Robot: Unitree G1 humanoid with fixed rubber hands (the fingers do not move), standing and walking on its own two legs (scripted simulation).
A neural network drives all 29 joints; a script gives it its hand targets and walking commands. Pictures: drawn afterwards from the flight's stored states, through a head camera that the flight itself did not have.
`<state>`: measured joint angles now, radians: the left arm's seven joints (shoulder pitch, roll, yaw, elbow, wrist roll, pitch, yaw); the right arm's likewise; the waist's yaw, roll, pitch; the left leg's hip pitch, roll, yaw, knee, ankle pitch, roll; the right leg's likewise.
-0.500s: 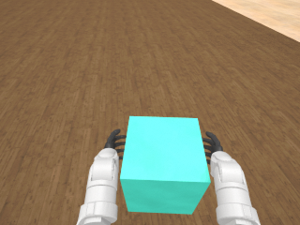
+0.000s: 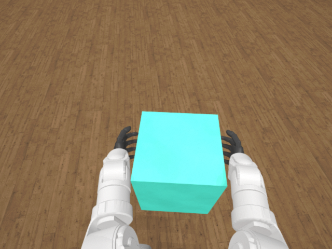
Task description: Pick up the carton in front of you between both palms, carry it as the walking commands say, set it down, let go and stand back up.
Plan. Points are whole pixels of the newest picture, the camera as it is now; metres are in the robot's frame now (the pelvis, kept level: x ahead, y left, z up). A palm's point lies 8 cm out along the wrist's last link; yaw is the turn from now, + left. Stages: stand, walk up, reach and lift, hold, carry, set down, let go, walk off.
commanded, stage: set down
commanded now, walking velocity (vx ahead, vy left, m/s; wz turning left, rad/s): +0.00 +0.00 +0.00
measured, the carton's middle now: (176, 165) +0.34 +0.02 -0.08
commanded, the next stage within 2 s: none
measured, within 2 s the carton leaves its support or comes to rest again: neither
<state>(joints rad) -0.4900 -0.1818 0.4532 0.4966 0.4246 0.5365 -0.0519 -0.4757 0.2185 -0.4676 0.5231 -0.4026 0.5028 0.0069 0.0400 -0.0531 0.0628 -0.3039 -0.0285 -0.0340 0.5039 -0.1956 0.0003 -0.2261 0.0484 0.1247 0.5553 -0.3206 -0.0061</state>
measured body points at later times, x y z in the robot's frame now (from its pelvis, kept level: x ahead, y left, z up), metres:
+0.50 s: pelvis -0.05 +0.00 -0.11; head +0.19 +0.03 +0.28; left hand +0.38 +0.18 -0.19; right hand +0.40 -0.12 -0.19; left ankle +0.05 +0.13 -0.73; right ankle -0.01 -0.12 -0.73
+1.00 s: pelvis -0.07 +0.00 -0.24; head +0.23 +0.03 +0.10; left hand +0.41 +0.18 -0.35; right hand +0.45 -0.12 -0.34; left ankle +0.04 +0.13 -0.73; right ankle -0.01 -0.12 -0.73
